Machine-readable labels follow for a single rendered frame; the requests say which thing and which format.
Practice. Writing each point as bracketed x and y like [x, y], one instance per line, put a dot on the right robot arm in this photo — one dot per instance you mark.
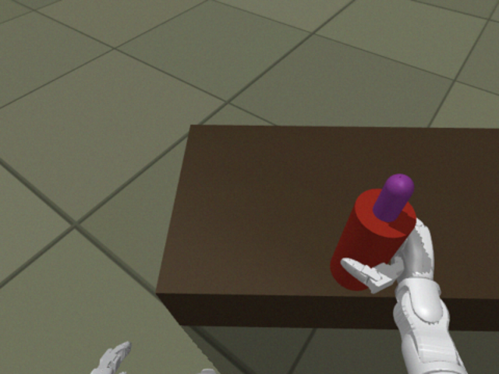
[423, 319]

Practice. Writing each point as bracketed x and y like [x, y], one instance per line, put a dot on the left robot hand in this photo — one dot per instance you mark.
[110, 361]

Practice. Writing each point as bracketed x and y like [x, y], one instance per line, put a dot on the right robot hand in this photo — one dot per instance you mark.
[414, 258]

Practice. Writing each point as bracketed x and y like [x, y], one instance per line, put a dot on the bottle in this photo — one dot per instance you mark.
[380, 221]

